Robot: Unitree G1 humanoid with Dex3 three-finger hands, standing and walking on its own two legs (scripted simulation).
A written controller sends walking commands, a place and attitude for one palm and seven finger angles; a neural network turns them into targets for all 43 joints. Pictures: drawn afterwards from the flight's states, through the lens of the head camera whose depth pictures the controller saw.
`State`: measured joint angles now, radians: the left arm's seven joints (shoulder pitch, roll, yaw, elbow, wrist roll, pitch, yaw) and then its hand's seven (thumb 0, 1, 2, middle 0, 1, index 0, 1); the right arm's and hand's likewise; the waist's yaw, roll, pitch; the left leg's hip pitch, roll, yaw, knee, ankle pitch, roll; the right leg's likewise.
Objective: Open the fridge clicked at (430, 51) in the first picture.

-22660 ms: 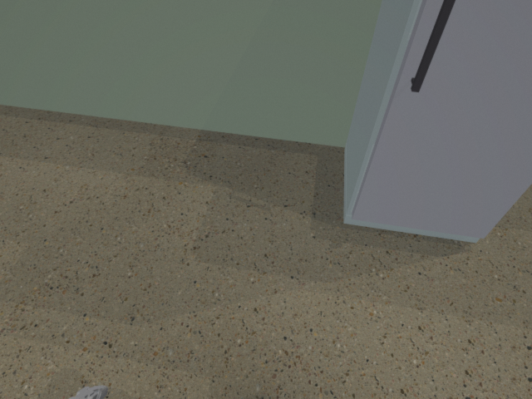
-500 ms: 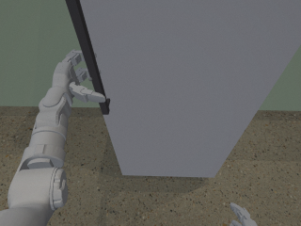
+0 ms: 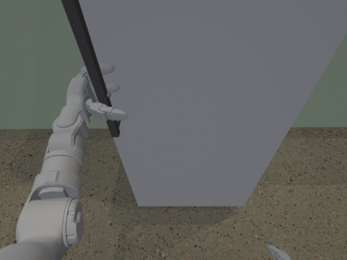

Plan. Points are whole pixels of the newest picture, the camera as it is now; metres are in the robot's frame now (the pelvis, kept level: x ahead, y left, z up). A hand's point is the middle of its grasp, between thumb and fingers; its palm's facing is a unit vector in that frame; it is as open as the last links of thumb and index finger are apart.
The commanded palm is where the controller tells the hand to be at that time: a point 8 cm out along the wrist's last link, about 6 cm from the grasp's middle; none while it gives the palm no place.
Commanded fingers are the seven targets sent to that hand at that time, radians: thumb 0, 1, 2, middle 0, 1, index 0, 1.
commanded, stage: slide the fingers in behind the handle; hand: left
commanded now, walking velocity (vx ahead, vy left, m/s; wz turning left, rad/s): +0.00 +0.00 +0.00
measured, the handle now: (100, 76) +0.48 +0.19 +0.19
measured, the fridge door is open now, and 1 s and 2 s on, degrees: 0 0 0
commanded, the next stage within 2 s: grip the handle and tug to test in 0.62 s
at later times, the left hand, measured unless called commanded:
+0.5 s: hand (108, 96) +0.42 +0.16 +0.18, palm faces +0.04 -1.00 +0.00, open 14.1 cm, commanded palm +0.39 +0.21 +0.17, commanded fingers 0.00 -0.50 0.30 -0.30 -1.20 -0.30 -1.20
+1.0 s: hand (108, 96) +0.43 +0.16 +0.18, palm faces +0.05 -1.00 -0.01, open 12.2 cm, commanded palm +0.40 +0.20 +0.17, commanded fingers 0.00 0.20 0.60 -0.38 -1.30 -0.38 -1.30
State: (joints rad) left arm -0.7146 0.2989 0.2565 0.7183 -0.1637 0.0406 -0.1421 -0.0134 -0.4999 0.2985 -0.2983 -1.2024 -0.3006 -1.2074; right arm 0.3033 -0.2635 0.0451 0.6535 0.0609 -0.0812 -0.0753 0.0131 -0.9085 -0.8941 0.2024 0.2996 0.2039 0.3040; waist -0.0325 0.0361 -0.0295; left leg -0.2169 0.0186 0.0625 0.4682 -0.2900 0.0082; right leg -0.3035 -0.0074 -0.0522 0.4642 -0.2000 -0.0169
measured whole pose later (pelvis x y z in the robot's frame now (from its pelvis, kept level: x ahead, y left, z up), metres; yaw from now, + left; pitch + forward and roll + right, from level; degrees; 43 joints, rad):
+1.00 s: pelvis -0.01 +0.00 +0.00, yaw +1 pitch +2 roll +0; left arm -0.76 0.27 0.20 0.76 -0.16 0.02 -0.09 -0.01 -0.21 0.42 -0.32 -1.24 -0.30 -1.25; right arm 0.28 -0.25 0.05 0.67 0.06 -0.09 -0.07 0.01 -0.91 -0.89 0.20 0.30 0.20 0.30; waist -0.01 0.03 -0.02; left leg -0.23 0.00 0.05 0.47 -0.28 0.01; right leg -0.30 -0.02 -0.07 0.47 -0.19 -0.01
